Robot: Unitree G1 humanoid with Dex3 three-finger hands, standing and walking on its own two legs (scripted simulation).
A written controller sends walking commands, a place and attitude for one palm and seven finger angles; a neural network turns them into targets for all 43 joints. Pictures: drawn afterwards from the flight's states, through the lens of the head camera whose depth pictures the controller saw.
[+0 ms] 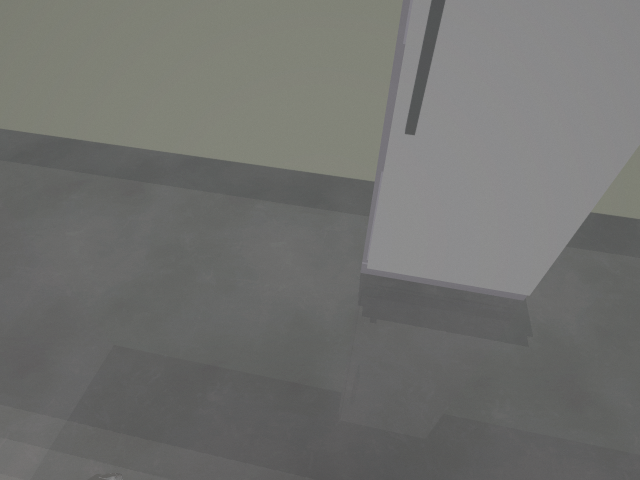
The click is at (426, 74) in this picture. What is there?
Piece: fridge door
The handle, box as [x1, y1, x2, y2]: [405, 0, 444, 134]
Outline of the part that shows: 444,0 431,1 405,128 405,133 414,134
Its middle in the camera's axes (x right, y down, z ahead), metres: +0.23 -0.41 +0.85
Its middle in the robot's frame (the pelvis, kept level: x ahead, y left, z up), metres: +0.93 -0.18 +0.14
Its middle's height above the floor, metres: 0.92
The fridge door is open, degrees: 0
